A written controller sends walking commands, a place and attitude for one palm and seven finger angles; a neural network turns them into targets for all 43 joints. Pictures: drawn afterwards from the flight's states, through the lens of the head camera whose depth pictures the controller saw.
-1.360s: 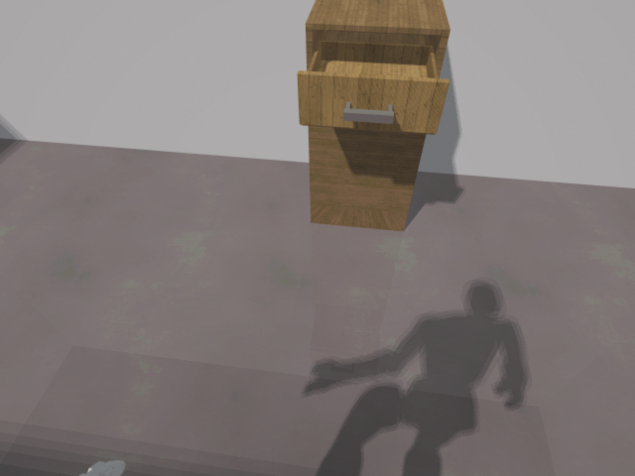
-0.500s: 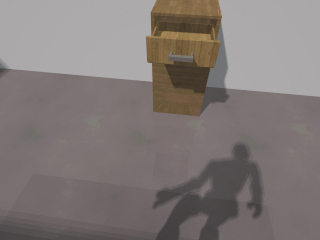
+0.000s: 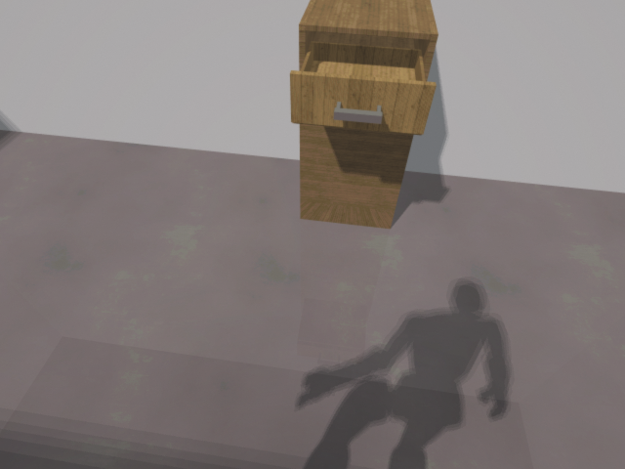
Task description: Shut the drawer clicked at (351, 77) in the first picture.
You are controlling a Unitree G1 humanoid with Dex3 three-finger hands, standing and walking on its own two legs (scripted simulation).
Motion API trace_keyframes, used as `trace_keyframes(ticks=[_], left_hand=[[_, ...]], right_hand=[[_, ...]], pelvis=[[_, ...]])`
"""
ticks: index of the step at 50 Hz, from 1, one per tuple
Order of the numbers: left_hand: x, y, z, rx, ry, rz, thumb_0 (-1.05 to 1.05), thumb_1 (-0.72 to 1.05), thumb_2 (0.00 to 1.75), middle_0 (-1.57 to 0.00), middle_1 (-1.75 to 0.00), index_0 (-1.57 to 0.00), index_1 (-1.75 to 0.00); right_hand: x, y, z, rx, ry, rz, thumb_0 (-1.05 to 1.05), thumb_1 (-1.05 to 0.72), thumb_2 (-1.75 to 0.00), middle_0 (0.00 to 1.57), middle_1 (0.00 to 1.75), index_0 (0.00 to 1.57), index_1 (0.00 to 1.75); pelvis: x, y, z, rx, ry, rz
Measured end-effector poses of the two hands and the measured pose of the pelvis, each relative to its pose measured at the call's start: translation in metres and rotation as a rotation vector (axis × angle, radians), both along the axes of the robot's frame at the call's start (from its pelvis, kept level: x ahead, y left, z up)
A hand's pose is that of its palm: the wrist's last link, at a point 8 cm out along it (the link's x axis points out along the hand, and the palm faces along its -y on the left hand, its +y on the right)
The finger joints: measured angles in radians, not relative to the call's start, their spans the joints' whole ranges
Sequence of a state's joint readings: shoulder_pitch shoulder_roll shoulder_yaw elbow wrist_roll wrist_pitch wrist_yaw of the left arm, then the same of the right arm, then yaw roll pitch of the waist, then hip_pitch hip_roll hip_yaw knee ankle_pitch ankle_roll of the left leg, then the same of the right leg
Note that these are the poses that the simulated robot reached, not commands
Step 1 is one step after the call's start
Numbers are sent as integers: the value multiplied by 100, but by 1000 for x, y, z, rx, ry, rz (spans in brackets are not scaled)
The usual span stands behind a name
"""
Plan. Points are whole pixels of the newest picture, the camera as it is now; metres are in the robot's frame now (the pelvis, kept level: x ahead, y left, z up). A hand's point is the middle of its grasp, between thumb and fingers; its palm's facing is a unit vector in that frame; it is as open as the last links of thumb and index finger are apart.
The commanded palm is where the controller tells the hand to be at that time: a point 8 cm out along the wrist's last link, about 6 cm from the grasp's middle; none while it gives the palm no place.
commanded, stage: look at it before walking up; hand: left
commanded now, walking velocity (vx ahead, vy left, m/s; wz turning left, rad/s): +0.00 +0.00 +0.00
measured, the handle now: (358, 111) +0.95 -0.06 -0.03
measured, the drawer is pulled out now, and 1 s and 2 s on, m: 0.29 0.29 0.29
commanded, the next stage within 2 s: walk to a spot facing it in 0.08 s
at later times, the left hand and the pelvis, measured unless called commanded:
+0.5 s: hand out of the picture +0.06 +0.21 -0.17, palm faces -0.11 -0.96 -0.27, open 7.4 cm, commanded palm none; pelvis +0.01 -0.01 -0.01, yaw -9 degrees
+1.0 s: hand out of the picture +0.16 +0.19 -0.19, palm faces -0.25 -0.95 -0.20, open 7.4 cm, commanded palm none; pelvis +0.16 -0.01 -0.02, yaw -24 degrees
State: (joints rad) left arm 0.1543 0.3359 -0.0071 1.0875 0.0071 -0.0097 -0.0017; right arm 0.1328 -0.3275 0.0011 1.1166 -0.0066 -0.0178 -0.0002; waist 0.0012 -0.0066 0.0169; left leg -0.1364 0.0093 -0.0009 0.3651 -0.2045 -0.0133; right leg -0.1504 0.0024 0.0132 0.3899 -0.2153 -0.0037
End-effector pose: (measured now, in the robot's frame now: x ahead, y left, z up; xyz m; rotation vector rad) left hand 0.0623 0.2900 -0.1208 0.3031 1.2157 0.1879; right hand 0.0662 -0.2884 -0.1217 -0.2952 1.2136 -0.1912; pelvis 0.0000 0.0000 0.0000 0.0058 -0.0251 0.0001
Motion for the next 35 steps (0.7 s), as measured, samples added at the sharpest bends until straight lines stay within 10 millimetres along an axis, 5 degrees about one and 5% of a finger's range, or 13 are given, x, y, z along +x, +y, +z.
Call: trace_keyframes(ticks=[18, 29, 35], left_hand=[[-2, -4, -7, -4, 40, -14, 0, 91, 90, -20, -30, -20, -30], [6, -61, -28, -72, 61, -80, 0, 91, 90, -20, -30, -20, -30], [-8, -89, -18, -111, 148, -70, 0, 91, 90, -20, -30, -20, -30]], right_hand=[[-1, 6, -4, 6, -33, -53, 0, -90, -90, 21, 30, 20, 30], [-48, 1, -44, 102, 28, -201, 0, -90, -90, 21, 30, 20, 30], [-26, -1, -27, 121, 8, -245, 1, -91, -90, 20, 29, 20, 30]], pelvis=[[1, 1, -4, 3, 2, -61], [22, -26, -26, 4, -6, -179], [46, -33, -10, 0, 10, -229]])
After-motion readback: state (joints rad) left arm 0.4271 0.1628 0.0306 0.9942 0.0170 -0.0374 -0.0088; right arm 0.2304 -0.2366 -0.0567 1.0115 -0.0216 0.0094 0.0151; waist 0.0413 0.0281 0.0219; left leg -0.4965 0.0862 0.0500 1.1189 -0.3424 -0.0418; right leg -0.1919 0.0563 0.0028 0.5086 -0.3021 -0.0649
